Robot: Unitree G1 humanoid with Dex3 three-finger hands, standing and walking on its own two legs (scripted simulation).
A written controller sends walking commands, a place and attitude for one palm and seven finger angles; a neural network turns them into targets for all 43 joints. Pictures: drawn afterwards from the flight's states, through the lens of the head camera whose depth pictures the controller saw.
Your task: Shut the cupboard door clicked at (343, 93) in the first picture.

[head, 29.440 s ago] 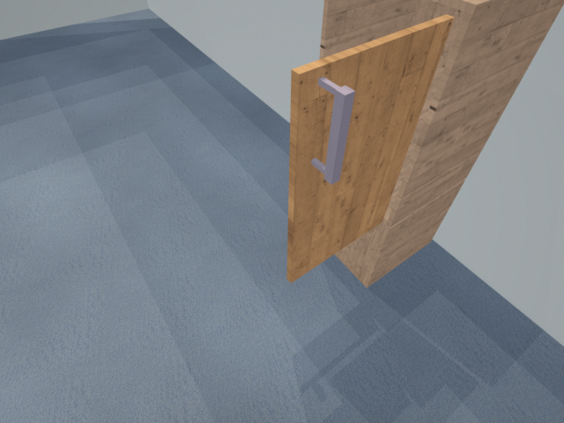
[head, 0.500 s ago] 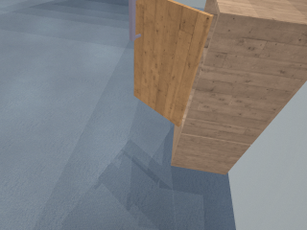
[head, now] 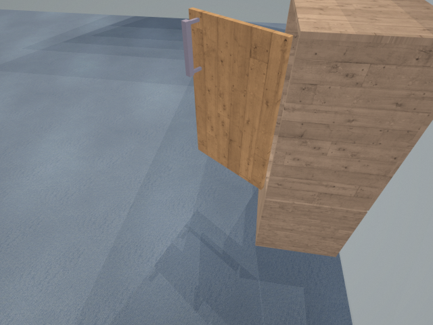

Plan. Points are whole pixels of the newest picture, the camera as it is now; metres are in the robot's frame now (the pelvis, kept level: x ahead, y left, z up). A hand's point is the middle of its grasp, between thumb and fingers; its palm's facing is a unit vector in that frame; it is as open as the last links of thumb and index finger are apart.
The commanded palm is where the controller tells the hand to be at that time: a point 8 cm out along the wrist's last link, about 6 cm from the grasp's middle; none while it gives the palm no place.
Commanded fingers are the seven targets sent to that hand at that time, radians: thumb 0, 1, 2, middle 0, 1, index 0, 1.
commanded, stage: let the arm hang, fingers relaxed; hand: left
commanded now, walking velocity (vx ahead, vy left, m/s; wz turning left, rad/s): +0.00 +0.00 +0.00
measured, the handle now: (192, 48) +0.89 +0.13 +0.14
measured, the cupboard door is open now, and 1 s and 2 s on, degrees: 56 56 56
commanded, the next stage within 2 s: look to check the result in 0.26 s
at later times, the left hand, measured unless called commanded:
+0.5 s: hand out of the picture +0.01 +0.17 -0.18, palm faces +0.01 -0.98 -0.20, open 7.4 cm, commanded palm none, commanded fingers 0.00 0.90 0.90 -0.20 -0.30 -0.20 -0.30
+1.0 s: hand out of the picture +0.02 +0.18 -0.17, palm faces +0.01 -0.97 -0.24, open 7.4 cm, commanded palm none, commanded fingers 0.00 0.90 0.90 -0.20 -0.30 -0.20 -0.30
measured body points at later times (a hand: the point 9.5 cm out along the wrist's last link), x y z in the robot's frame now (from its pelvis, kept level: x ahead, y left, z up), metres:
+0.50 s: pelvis +0.01 -0.01 +0.00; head +0.02 +0.00 +0.45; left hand +0.01 +0.23 -0.16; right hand +0.01 -0.24 -0.16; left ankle +0.07 +0.10 -0.74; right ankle -0.05 -0.10 -0.74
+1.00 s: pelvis +0.03 -0.01 +0.00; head +0.03 -0.02 +0.45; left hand +0.02 +0.23 -0.15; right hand +0.06 -0.27 -0.15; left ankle +0.07 +0.10 -0.74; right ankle -0.05 -0.10 -0.74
